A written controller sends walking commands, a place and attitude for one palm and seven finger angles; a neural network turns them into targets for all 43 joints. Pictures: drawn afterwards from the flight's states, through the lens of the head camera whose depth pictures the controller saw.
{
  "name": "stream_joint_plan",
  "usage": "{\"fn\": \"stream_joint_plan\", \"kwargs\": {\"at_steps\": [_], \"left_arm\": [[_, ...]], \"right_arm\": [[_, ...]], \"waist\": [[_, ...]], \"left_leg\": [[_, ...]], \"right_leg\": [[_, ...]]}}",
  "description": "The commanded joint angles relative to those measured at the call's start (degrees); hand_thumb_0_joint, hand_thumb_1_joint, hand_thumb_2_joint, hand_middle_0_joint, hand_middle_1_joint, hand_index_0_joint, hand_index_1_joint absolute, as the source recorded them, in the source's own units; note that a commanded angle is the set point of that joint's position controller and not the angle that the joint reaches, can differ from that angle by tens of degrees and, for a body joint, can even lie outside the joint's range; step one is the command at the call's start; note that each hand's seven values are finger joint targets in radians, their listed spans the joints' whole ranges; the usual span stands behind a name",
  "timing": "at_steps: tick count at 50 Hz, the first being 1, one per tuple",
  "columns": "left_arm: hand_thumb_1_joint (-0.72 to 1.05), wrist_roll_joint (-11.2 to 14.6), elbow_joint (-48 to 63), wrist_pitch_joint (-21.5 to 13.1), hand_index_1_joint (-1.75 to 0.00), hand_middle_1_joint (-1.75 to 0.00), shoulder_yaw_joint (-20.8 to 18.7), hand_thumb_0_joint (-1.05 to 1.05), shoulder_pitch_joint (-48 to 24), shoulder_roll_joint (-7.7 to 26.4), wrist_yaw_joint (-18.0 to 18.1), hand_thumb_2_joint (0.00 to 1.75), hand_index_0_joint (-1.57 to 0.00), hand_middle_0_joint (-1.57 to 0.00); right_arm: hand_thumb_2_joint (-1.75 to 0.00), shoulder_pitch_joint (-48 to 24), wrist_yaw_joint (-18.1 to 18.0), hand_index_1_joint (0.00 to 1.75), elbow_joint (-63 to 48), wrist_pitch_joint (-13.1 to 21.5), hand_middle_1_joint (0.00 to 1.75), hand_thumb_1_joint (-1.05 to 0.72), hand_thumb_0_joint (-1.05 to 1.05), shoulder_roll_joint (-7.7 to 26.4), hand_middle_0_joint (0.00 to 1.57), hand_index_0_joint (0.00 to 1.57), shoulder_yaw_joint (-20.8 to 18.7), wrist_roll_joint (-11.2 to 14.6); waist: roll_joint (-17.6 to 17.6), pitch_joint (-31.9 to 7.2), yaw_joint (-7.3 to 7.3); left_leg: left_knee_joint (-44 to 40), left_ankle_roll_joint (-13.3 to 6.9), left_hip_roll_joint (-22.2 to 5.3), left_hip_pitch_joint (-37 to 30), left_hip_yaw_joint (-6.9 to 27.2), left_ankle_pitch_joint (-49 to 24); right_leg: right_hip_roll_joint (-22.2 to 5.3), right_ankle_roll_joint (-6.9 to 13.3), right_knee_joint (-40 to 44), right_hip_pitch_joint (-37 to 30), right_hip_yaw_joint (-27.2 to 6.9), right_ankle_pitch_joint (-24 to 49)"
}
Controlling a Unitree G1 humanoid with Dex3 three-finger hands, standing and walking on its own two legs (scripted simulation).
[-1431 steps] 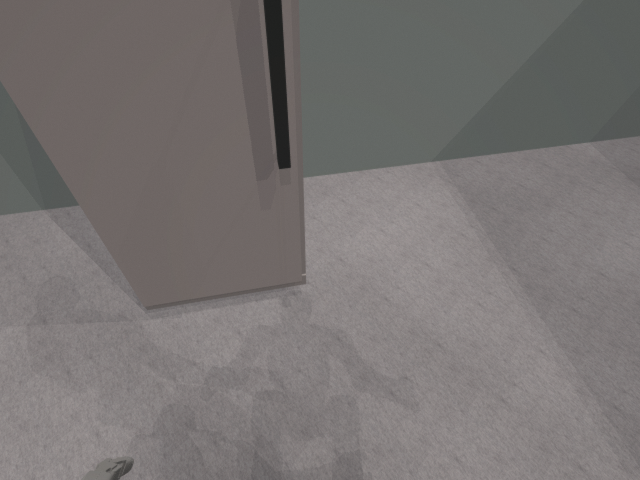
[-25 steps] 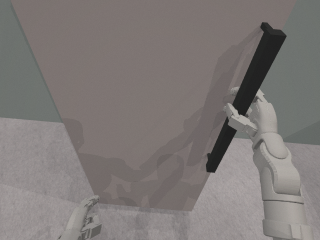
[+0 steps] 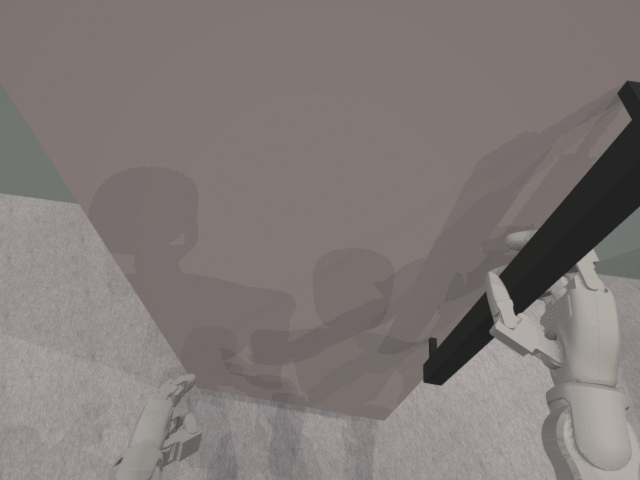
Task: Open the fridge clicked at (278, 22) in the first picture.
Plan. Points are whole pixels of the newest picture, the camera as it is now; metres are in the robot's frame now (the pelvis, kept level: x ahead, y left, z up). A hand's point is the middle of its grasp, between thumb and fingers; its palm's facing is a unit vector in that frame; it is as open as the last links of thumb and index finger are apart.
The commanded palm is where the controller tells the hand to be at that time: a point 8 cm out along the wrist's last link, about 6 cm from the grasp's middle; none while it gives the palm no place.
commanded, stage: walk backward, drawing the door open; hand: right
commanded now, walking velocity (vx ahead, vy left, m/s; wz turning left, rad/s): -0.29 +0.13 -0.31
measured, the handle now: (495, 288) +0.32 -0.17 +0.10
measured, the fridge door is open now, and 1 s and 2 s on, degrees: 2 21 64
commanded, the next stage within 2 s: stop walking and hold the door back in 1.92 s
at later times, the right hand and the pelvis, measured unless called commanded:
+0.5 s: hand (505, 329) +0.25 -0.15 +0.14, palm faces +0.15 +0.97 -0.19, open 7.2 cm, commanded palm +0.21 -0.20 +0.15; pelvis +0.00 +0.01 -0.03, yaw -8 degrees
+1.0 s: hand out of the picture +0.12 -0.08 +0.14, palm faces +0.36 +0.92 -0.16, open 7.3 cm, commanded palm +0.07 -0.12 +0.15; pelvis -0.08 +0.12 -0.03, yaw -22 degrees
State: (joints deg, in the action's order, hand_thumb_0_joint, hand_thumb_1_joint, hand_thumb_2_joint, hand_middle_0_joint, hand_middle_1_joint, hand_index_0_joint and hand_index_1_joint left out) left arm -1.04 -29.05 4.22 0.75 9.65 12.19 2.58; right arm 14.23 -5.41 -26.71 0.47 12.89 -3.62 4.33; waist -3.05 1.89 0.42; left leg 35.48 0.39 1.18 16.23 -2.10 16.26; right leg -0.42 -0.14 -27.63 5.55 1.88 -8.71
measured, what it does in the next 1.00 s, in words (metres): steps to the left, turning right: left foot, then right foot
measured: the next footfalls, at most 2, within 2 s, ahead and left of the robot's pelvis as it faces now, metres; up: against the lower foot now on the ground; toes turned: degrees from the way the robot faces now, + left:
left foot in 0.04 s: +0.03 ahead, +0.07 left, +0.00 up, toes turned +2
right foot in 0.36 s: +0.10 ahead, -0.11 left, +0.00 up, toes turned -8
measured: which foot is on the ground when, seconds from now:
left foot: up 0.00-0.02, down 0.04-0.38, up 0.40-0.70, down 0.72-0.92, up 0.94-1.00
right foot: down 0.00-0.04, up 0.06-0.34, down 0.36-0.72, up 0.74-0.92, down 0.94-1.00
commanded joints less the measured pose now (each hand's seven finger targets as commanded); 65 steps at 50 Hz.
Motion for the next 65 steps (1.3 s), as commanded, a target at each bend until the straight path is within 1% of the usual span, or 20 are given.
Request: {"fn": "stream_joint_plan", "kwargs": {"at_steps": [1, 3, 4, 16, 18, 19, 20, 25, 32, 34, 38, 44, 45, 46, 47, 49, 54, 60, 63, 65], "left_arm": [[0.9, 0.52, 10.03, -3.9, -0.3, -0.3, -0.95, 0.0, -6.92, 4.21, -0.31, 0.9, -0.2, -0.2], [0.9, 0.15, 12.46, -6.9, -0.3, -0.3, 0.14, 0.0, -6.68, 2.93, 1.93, 0.9, -0.2, -0.2], [0.9, -0.13, 10.77, -8.05, -0.3, -0.3, 0.09, 0.0, -3.58, 2.85, 2.15, 0.9, -0.2, -0.2], [0.9, -0.26, 7.05, -6.96, -0.3, -0.3, 0.38, 0.0, -7.27, 2.12, 2.95, 0.9, -0.2, -0.2], [0.9, -0.08, 6.85, -7.71, -0.3, -0.3, -0.57, 0.0, -6.54, 4.39, 2.79, 0.9, -0.2, -0.2], [0.9, 0.67, 6.24, -8.48, -0.3, -0.3, -0.97, 0.0, -5.32, 4.67, 1.76, 0.9, -0.2, -0.2], [0.9, -0.81, 5.75, -9.59, -0.3, -0.3, -0.84, 0.0, -4.99, 3.16, 0.5, 0.9, -0.2, -0.2], [0.9, -0.18, 2.44, -12.11, -0.3, -0.3, -1.91, 0.0, -6.86, 2.59, 0.21, 0.9, -0.2, -0.2], [0.9, -0.32, 2.25, -13.84, -0.3, -0.3, -1.45, 0.0, -7.35, 3.34, 1.11, 0.9, -0.2, -0.2], [0.9, -0.1, 2.26, -13.29, -0.3, -0.3, -1.36, 0.0, -7.77, 3.01, 1.16, 0.9, -0.2, -0.2], [0.9, 0.2, 1.46, -11.51, -0.3, -0.3, -2.06, 0.0, -9.45, 2.3, 2.3, 0.9, -0.2, -0.2], [0.9, -0.99, 2.33, -12.26, -0.3, -0.3, -1.37, 0.0, -5.14, 1.97, 3.83, 0.9, -0.2, -0.2], [0.9, -0.93, 2.77, -12.46, -0.3, -0.3, -1.85, 0.0, -2.72, 2.77, 4.0, 0.9, -0.2, -0.2], [0.9, -1.03, 3.78, -13.37, -0.3, -0.3, -3.25, 0.0, -2.93, 5.92, 3.69, 0.9, -0.2, -0.2], [0.9, -1.61, 2.71, -13.93, -0.3, -0.3, -3.28, 0.0, -2.57, 4.99, 2.44, 0.9, -0.2, -0.2], [0.9, -2.01, 1.69, -15.3, -0.3, -0.3, -3.81, 0.0, -3.74, 4.39, 1.81, 0.9, -0.2, -0.2], [0.9, -0.04, -0.54, -15.72, -0.3, -0.3, -4.13, 0.0, -5.79, 4.22, 1.05, 0.9, -0.2, -0.2], [0.9, -0.15, 0.54, -15.21, -0.3, -0.3, -3.14, 0.0, -7.71, 3.34, 1.55, 0.9, -0.2, -0.2], [0.9, -0.42, -0.91, -13.67, -0.3, -0.3, -2.15, 0.0, -7.43, 0.25, 1.28, 0.9, -0.2, -0.2], [0.9, -0.38, -1.04, -14.09, -0.3, -0.3, -4.18, 0.0, -7.26, 1.7, 2.09, 0.9, -0.2, -0.2]], "right_arm": [[-0.9, -7.98, -0.32, 1.4, -21.06, 7.16, 1.4, -0.9, 0.0, 8.16, 0.45, 0.45, -6.42, -0.8], [-0.9, 0.08, -1.38, 1.4, -16.93, 7.88, 1.4, -0.9, 0.0, 10.49, 0.45, 0.45, -10.88, 0.09], [-0.9, 2.6, -1.77, 1.4, -13.51, 7.97, 1.4, -0.9, 0.0, 10.12, 0.45, 0.45, -11.52, -0.64], [-0.9, -6.26, -2.53, 1.4, -24.78, 12.32, 1.4, -0.9, 0.0, 6.97, 0.45, 0.45, -5.14, -2.72], [-0.9, -8.0, -2.74, 1.4, -25.83, 14.01, 1.4, -0.9, 0.0, 6.66, 0.45, 0.45, -3.0, -1.83], [-0.9, -6.26, -2.59, 1.4, -22.98, 14.64, 1.4, -0.9, 0.0, 5.61, 0.45, 0.45, -1.2, -1.82], [-0.9, -7.76, -2.54, 1.4, -23.96, 14.83, 1.4, -0.9, 0.0, 6.69, 0.45, 0.45, -2.7, -3.42], [-0.9, -12.12, -2.3, 1.4, -23.66, 12.12, 1.4, -0.9, 0.0, 5.97, 0.45, 0.45, -1.6, -3.03], [-0.9, -15.24, -1.94, 1.4, -20.59, 9.47, 1.4, -0.9, 0.0, 5.94, 0.45, 0.45, -1.95, -0.97], [-0.9, -15.17, -1.38, 1.4, -20.55, 9.36, 1.4, -0.9, 0.0, 7.75, 0.45, 0.45, -3.4, -1.34], [-0.9, -14.72, -1.43, 1.4, -22.01, 7.82, 1.4, -0.9, 0.0, 10.47, 0.45, 0.45, -8.15, -2.79], [-0.9, -7.49, -0.23, 1.4, -21.42, 10.13, 1.4, -0.9, 0.0, 6.2, 0.45, 0.45, -4.29, -2.17], [-0.9, -8.75, 0.04, 1.4, -22.99, 10.6, 1.4, -0.9, 0.0, 4.9, 0.45, 0.45, -2.5, -1.9], [-0.9, -10.57, 0.36, 1.4, -24.38, 11.2, 1.4, -0.9, 0.0, 4.58, 0.45, 0.45, -0.73, -1.59], [-0.9, -10.66, 0.67, 1.4, -22.69, 12.15, 1.4, -0.9, 0.0, 5.33, 0.45, 0.45, -0.13, -3.31], [-0.9, -17.19, 0.86, 1.4, -30.53, 14.16, 1.4, -0.9, 0.0, 9.14, 0.45, 0.45, -2.83, -3.87], [-0.9, -11.12, 0.06, 1.4, -22.92, 11.42, 1.4, -0.9, 0.0, 4.49, 0.45, 0.45, -0.08, -3.56], [-0.9, -7.0, -1.09, 1.4, -22.15, 10.75, 1.4, -0.9, 0.0, 4.97, 0.45, 0.45, -1.73, -2.38], [-0.9, -7.35, -1.07, 1.4, -25.65, 11.73, 1.4, -0.9, 0.0, 12.41, 0.45, 0.45, -8.32, -3.03], [-0.9, -7.1, -0.8, 1.4, -24.92, 10.62, 1.4, -0.9, 0.0, 11.82, 0.45, 0.45, -9.99, -3.28]], "waist": [[0.76, -13.54, 1.11], [15.1, -12.89, 3.77], [17.82, -12.37, 3.75], [9.0, -14.46, 0.17], [-5.45, -18.44, -0.44], [-10.87, -19.23, -0.05], [-7.25, -20.38, 0.15], [-6.62, -17.73, 0.0], [-11.28, -16.42, 0.05], [-5.02, -13.72, 0.33], [17.54, -13.37, 1.31], [7.56, -14.47, -1.04], [3.39, -16.37, -2.48], [-10.86, -15.88, -2.5], [-11.15, -17.63, -1.22], [-8.56, -16.81, -2.09], [-9.73, -12.13, -0.38], [-12.46, -8.86, 0.21], [15.05, -9.25, 0.24], [18.1, -12.45, 0.43]], "left_leg": [[-16.9, -3.18, -1.18, -17.29, -1.39, -42.83], [-8.0, -7.74, -20.57, -29.27, 8.82, -91.36], [-5.85, -5.23, -21.16, -29.74, 8.03, -90.96], [-2.81, -4.09, -14.62, -12.99, -0.16, -54.79], [14.39, 2.84, -3.95, -1.08, -3.53, -24.09], [28.07, 2.69, 0.44, 6.65, 0.82, 15.53], [35.34, 0.73, 2.87, 9.86, 5.86, 22.9], [18.46, 1.01, 0.0, 5.02, 5.58, 12.1], [-2.58, 1.23, 1.81, -8.46, 1.1, 5.03], [-16.26, 0.72, 0.68, -10.78, 0.87, -4.73], [-20.82, -9.59, -18.17, 2.46, 10.8, -10.38], [-5.0, -7.43, -13.55, -9.65, -1.67, -35.08], [3.17, -4.33, -9.95, -5.31, -3.39, -28.27], [15.87, 1.21, -0.85, 13.06, -4.62, -1.83], [26.21, 2.04, 0.08, 18.13, 4.1, 17.94], [30.56, 2.55, -0.6, 23.26, 8.34, 18.12], [18.31, 2.63, 0.12, 4.47, 4.41, 2.08], [-8.19, 1.55, 3.59, -14.19, -1.36, 4.16], [-24.94, -6.97, -16.72, -0.03, 12.52, -0.76], [-19.23, -11.25, -21.74, -0.12, 15.29, -12.88]], "right_leg": [[-2.72, -0.5, -17.27, 1.73, -3.11, 39.58], [5.96, -0.05, -30.73, 26.59, -2.72, -23.47], [5.35, 0.73, -33.87, 29.65, -4.1, -23.52], [0.56, 0.15, -5.47, 9.07, 1.88, 1.88], [-13.1, 6.91, 4.37, -7.04, -14.37, 48.43], [-22.32, 12.23, 6.32, -15.19, -24.72, 65.97], [-23.81, 13.59, 4.42, -13.28, -29.66, 68.12], [-15.85, 8.83, 4.73, -5.71, -17.09, 40.94], [-12.75, 6.63, 10.11, 5.93, -16.12, 14.26], [-7.36, 3.17, 7.41, 9.7, -12.44, 1.26], [2.49, -0.78, -34.34, 16.97, -3.63, -20.08], [-0.95, -1.29, -4.77, 11.74, 2.23, -8.48], [-3.03, -0.56, 5.36, 3.12, -1.06, 3.64], [-18.62, 5.21, 10.41, -9.62, -24.44, 33.37], [-27.92, 11.03, 10.77, -13.93, -36.97, 47.37], [-25.52, 11.21, 8.57, -13.55, -38.91, 44.94], [-13.13, 5.35, 12.63, 7.05, -17.36, 2.29], [-8.3, 4.47, 13.76, 20.68, -18.58, -18.11], [4.26, -2.53, -24.59, 18.74, -1.61, -18.49], [2.75, -1.19, -45.72, 24.92, -4.75, -25.55]]}}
